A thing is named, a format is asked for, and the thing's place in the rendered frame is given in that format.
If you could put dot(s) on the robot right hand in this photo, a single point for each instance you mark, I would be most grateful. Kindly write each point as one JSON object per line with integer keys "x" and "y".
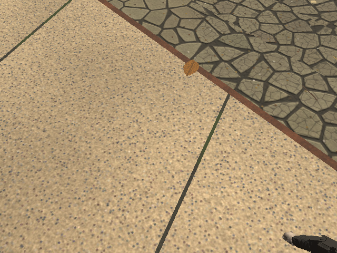
{"x": 315, "y": 244}

